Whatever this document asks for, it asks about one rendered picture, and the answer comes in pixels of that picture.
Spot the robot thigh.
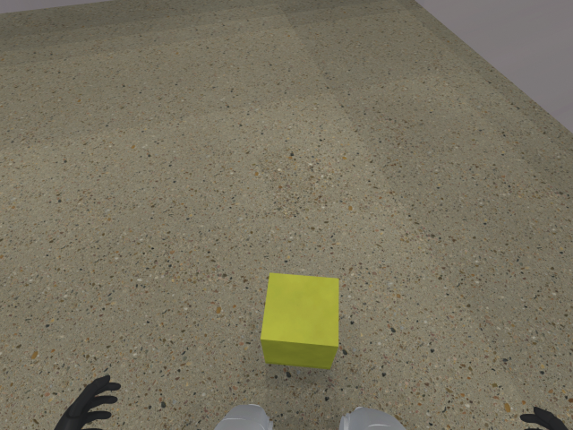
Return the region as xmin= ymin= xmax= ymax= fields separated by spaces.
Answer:
xmin=339 ymin=408 xmax=406 ymax=430
xmin=214 ymin=405 xmax=273 ymax=430

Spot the robot left hand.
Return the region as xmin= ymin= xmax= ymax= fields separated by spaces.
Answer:
xmin=54 ymin=375 xmax=121 ymax=430

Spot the carton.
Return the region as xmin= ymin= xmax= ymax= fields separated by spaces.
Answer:
xmin=261 ymin=273 xmax=339 ymax=369

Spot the robot right hand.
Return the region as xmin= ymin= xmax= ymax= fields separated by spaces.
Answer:
xmin=520 ymin=407 xmax=568 ymax=430

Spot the left robot thigh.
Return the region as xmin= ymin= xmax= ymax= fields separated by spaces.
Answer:
xmin=214 ymin=405 xmax=273 ymax=430

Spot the right robot thigh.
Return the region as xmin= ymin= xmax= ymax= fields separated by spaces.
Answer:
xmin=339 ymin=408 xmax=406 ymax=430

